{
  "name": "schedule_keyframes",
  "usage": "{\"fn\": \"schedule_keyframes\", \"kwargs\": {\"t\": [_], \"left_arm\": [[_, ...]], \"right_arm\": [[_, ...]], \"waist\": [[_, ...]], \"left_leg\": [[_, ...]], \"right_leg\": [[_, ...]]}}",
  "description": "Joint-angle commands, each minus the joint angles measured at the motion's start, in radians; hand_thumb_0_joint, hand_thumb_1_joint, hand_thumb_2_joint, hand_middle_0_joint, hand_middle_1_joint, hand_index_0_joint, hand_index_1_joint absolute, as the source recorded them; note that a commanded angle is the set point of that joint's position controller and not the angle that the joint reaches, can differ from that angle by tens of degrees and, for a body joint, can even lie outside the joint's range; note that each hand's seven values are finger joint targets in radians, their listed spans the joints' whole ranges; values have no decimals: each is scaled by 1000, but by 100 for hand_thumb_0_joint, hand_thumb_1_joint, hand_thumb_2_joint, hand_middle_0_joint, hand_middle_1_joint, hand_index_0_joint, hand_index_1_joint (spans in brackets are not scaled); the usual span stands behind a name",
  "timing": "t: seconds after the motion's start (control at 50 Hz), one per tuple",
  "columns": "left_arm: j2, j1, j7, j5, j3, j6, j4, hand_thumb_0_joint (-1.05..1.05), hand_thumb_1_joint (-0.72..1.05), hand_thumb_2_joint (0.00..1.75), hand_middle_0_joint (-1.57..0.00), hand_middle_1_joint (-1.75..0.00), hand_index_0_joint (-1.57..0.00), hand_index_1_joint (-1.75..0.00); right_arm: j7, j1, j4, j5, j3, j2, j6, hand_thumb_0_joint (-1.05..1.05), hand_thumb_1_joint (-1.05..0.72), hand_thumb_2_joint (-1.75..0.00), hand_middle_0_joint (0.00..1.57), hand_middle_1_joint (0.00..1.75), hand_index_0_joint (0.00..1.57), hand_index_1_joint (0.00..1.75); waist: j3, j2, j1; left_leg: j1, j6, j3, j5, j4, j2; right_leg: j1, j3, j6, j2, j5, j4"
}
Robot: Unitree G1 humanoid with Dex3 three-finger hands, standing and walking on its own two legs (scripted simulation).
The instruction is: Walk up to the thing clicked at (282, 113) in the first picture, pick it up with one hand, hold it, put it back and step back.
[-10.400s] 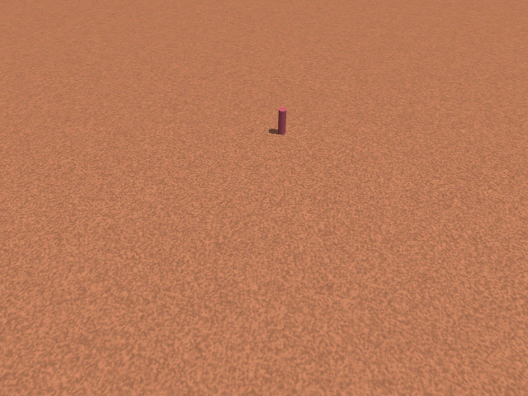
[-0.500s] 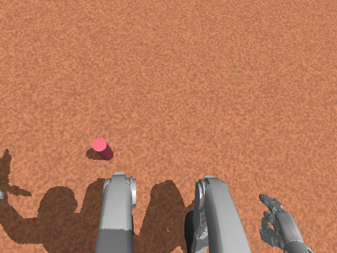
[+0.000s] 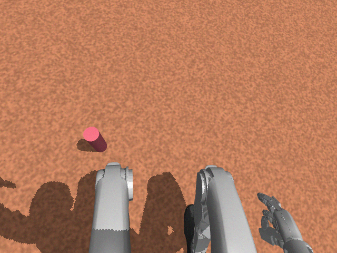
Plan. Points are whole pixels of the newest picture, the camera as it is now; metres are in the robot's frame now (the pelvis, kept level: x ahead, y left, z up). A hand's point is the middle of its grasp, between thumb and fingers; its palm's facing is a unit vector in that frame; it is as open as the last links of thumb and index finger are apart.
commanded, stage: go down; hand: left
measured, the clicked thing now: (96, 140) +0.42 +0.25 -0.33
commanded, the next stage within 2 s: approach in 0.72 s
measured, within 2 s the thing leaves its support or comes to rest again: neither
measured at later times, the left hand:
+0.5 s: hand out of the picture +0.33 +0.43 -0.03, palm faces +0.22 -0.97 -0.13, open 17.4 cm
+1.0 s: hand out of the picture +0.34 +0.43 -0.05, palm faces +0.23 -0.97 -0.09, open 17.5 cm
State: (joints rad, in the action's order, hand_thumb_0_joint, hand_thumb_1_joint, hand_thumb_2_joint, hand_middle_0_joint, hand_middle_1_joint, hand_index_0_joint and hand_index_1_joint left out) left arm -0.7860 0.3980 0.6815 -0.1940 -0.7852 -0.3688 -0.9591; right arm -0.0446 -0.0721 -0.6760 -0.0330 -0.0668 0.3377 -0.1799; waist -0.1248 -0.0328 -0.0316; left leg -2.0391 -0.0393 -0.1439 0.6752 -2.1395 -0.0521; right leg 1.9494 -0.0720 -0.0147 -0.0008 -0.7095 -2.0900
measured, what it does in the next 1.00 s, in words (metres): lowers itself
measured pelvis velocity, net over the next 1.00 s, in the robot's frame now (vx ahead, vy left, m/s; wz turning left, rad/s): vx -0.01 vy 0.00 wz -0.02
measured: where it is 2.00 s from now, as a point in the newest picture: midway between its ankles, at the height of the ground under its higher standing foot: (157, 247)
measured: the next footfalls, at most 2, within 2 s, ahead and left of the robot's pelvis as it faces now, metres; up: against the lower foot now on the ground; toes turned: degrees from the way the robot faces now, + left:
none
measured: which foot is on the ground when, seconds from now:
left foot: down 0.00-1.00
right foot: down 0.00-1.00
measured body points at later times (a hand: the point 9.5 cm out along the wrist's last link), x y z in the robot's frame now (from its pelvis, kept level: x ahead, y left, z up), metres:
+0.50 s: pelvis +0.00 +0.00 -0.02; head +0.20 +0.07 +0.37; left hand +0.31 +0.48 -0.02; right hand +0.18 -0.27 -0.13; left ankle +0.08 +0.14 -0.38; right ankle +0.09 -0.13 -0.38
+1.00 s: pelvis -0.01 +0.00 -0.05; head +0.20 +0.07 +0.34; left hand +0.32 +0.48 -0.04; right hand +0.18 -0.27 -0.15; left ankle +0.08 +0.14 -0.38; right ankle +0.09 -0.13 -0.38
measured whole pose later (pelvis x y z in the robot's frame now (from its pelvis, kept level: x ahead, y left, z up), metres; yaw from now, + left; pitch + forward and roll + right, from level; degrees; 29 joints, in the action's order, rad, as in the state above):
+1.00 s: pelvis -0.01 +0.00 -0.05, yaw -1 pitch +30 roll -7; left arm -0.86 0.47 0.77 -0.27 -0.85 -0.46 -1.08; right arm -0.02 -0.05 -0.69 -0.05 -0.11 0.36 -0.19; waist -0.07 -0.06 -0.05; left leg -2.17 -0.04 -0.17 0.68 -2.30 -0.05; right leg 2.07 -0.08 -0.02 0.01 -0.71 -2.25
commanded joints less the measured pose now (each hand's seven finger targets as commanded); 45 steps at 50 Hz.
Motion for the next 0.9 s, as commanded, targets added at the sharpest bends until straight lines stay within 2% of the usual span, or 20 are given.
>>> {"fn": "schedule_keyframes", "kwargs": {"t": [0.0, 0.02, 0.06, 0.08, 0.1, 0.16, 0.2, 0.26, 0.34, 0.36, 0.4, 0.46, 0.52, 0.56, 0.72, 0.78, 0.8, 0.82, 0.84, 0.88], "left_arm": [[-413, 137, 0, -49, -86, -56, 180, 0, -51, 11, -4, -9, -3, -9], [-421, 130, 4, -51, -95, -55, 181, 0, -51, 9, -4, -8, -4, -8], [-420, 113, 8, -51, -94, -48, 147, 0, -53, 9, -5, -8, -4, -9], [-423, 133, 10, -54, -95, -52, 178, 0, -54, 10, -5, -9, -4, -9], [-439, 133, 9, -52, -105, -51, 172, 0, -54, 9, -5, -8, -4, -9], [-422, 144, 14, -47, -89, -48, 160, 0, -52, 10, -4, -8, -3, -9], [-435, 153, 14, -49, -98, -53, 174, 0, -52, 10, -4, -8, -3, -9], [-436, 160, 17, -51, -99, -56, 169, 0, -53, 10, -5, -8, -3, -9], [-443, 158, 24, -56, -106, -58, 159, 0, -55, 9, -5, -7, -4, -8], [-464, 172, 22, -55, -111, -59, 174, 0, -55, 8, -5, -7, -3, -8], [-446, 159, 28, -54, -104, -59, 151, 0, -57, 9, -5, -7, -3, -8], [-437, 163, 35, -63, -109, -62, 148, 0, -55, 9, -4, -7, -3, -8], [-466, 174, 37, -60, -125, -65, 149, 0, -53, 9, -4, -6, -3, -7], [-470, 173, 38, -57, -121, -65, 135, 0, -53, 9, -4, -7, -3, -8], [-468, 193, 51, -74, -124, -80, 123, 0, -53, 9, -4, -6, -3, -7], [-495, 194, 53, -77, -138, -85, 145, 0, -54, 8, -4, -6, -3, -7], [-492, 190, 56, -74, -136, -84, 143, 0, -56, 14, -7, -10, -3, -14], [-482, 198, 60, -78, -128, -82, 123, 0, -58, 6, -7, -7, -4, -10], [-473, 210, 62, -80, -126, -86, 112, 0, -58, 5, -8, -8, -5, -11], [-428, 184, 71, -92, -120, -103, 52, 0, -58, 5, -8, -9, -5, -12]], "right_arm": [[-19, -94, 68, 4, 87, 229, -37, 0, -91, -91, 20, 30, 20, 30], [-21, -89, 70, 5, 87, 233, -38, 0, -92, -91, 20, 30, 20, 30], [-20, -102, 63, 4, 85, 230, -38, 0, -92, -91, 20, 30, 20, 30], [-21, -99, 64, 2, 84, 229, -38, 0, -92, -91, 20, 30, 20, 30], [-19, -105, 62, 1, 83, 229, -39, 0, -92, -91, 20, 30, 20, 30], [-18, -100, 64, 4, 86, 233, -37, 0, -92, -91, 20, 30, 20, 30], [-18, -94, 64, 3, 85, 235, -37, 0, -92, -91, 20, 30, 20, 30], [-16, -106, 63, 2, 83, 236, -37, 0, -92, -91, 20, 30, 20, 30], [-16, -91, 65, 2, 82, 241, -35, 0, -92, -91, 20, 30, 20, 30], [-14, -99, 66, 2, 80, 241, -38, 0, -92, -91, 20, 30, 20, 30], [-14, -93, 63, 2, 82, 241, -36, 0, -92, -91, 20, 30, 20, 30], [-14, -106, 58, 0, 79, 244, -36, 0, -92, -91, 20, 30, 20, 30], [-13, -106, 55, -4, 75, 246, -35, 0, -92, -91, 20, 30, 20, 30], [-9, -96, 60, -2, 75, 249, -35, 0, -92, -91, 20, 30, 20, 30], [-4, -82, 62, -4, 66, 248, -36, 0, -92, -91, 20, 30, 20, 30], [-3, -87, 62, -6, 66, 251, -36, 0, -92, -91, 20, 30, 20, 30], [-4, -84, 60, -6, 65, 254, -36, 0, -93, -91, 20, 30, 20, 30], [-3, -83, 57, -7, 63, 252, -37, 0, -91, -91, 20, 30, 20, 30], [-3, -85, 57, -8, 60, 253, -38, 0, -92, -91, 20, 30, 20, 30], [0, -78, 49, -10, 54, 252, -39, 0, -91, -91, 20, 30, 20, 30]], "waist": [[-580, 232, 41], [-586, 233, 52], [-592, 208, 48], [-598, 222, 46], [-601, 218, 49], [-560, 223, 38], [-572, 233, 48], [-565, 232, 38], [-561, 242, 45], [-564, 248, 47], [-558, 253, 43], [-582, 235, 36], [-575, 254, 40], [-550, 248, 42], [-528, 218, 30], [-553, 226, 44], [-567, 242, 40], [-554, 226, 33], [-535, 219, 17], [-487, 204, 7]], "left_leg": [[462, 57, 73, -102, 281, 9], [471, 57, 70, -114, 278, 10], [452, 60, 82, -157, 249, 12], [456, 60, 82, -169, 245, 11], [445, 60, 82, -166, 243, 13], [434, 59, 73, -111, 253, 10], [440, 57, 70, -100, 253, 9], [423, 57, 73, -114, 241, 10], [428, 58, 71, -99, 234, 9], [420, 57, 71, -97, 233, 10], [429, 57, 68, -89, 231, 9], [433, 57, 71, -139, 210, 11], [427, 57, 72, -151, 198, 11], [410, 55, 62, -109, 209, 9], [339, 63, 81, -66, 172, 13], [344, 63, 88, -77, 164, 13], [364, 61, 81, -81, 165, 11], [355, 61, 83, -88, 156, 11], [338, 62, 78, -85, 148, 11], [312, 61, 67, -83, 134, 11]], "right_leg": [[-232, -22, 54, 29, 115, 213], [-219, -23, 55, 29, 126, 204], [-242, -18, 52, 30, 151, 208], [-237, -18, 53, 29, 162, 200], [-247, -18, 53, 29, 158, 198], [-204, -28, 54, 30, 118, 190], [-195, -28, 55, 31, 113, 179], [-195, -31, 55, 31, 121, 169], [-167, -30, 57, 32, 114, 160], [-171, -30, 57, 32, 110, 156], [-147, -33, 57, 32, 105, 149], [-171, -35, 56, 31, 143, 141], [-161, -36, 57, 29, 148, 126], [-134, -39, 58, 32, 118, 118], [-144, -37, 53, 36, 81, 118], [-161, -31, 52, 36, 86, 118], [-143, -38, 54, 37, 95, 103], [-146, -34, 53, 38, 99, 110], [-134, -40, 53, 39, 98, 102], [-102, -51, 54, 40, 96, 80]]}}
